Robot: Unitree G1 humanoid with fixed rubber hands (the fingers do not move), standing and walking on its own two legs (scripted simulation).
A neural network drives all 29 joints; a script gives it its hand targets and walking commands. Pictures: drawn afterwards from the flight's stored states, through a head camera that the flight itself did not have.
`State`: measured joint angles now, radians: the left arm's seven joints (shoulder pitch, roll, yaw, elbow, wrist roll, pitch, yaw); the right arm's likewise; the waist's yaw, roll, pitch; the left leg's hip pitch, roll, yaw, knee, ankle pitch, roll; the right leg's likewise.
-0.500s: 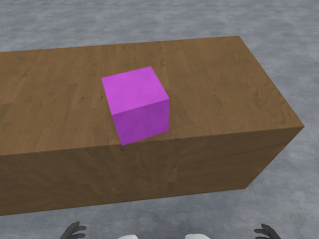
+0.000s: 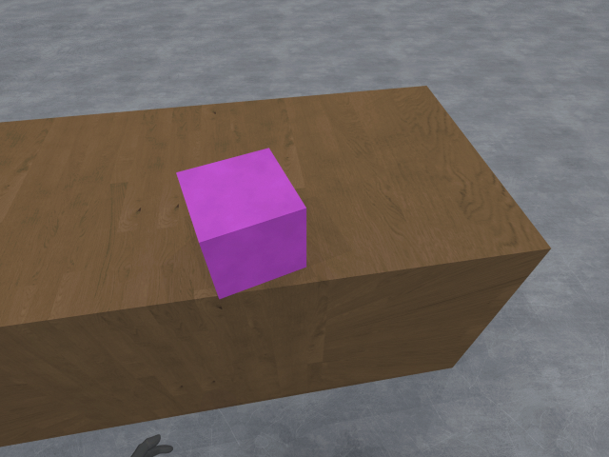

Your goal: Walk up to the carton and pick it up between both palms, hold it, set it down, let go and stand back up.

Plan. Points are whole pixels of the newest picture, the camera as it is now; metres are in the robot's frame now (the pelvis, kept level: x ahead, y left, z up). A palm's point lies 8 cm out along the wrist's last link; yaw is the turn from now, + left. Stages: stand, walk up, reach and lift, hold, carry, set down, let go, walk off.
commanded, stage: walk up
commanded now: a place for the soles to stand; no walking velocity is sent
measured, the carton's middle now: (244, 222) +0.50 +0.13 -0.03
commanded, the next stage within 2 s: none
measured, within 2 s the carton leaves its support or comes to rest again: neither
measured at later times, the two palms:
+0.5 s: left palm out of the picture +0.08 +0.36 -0.13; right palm out of the picture +0.09 -0.19 -0.12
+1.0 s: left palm (92, 443) +0.16 +0.32 -0.11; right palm out of the picture +0.13 -0.21 -0.10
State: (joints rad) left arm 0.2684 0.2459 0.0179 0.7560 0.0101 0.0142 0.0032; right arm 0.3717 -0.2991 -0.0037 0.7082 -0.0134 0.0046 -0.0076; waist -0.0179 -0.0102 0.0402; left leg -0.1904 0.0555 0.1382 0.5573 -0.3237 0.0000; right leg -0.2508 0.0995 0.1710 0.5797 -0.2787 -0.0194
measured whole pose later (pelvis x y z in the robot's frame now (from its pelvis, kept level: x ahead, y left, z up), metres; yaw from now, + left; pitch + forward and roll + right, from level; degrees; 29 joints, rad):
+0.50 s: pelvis +0.03 +0.08 -0.02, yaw +1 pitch -3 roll +0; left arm 0.33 0.29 0.05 0.75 0.03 0.04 0.03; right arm 0.39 -0.28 -0.04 0.69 -0.04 0.01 0.00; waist 0.01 -0.03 0.07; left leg -0.38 0.00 0.02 0.73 -0.28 0.01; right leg -0.31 0.01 0.18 0.86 -0.54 0.02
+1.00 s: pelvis +0.05 +0.06 -0.01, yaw +6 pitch -2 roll -1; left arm 0.19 0.27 0.02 0.74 0.01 0.03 0.00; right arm 0.40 -0.28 -0.04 0.64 -0.01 0.01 -0.01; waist -0.03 -0.02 0.05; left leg -0.33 0.00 -0.08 0.63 -0.27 -0.03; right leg -0.24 -0.01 -0.05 0.62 -0.34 0.00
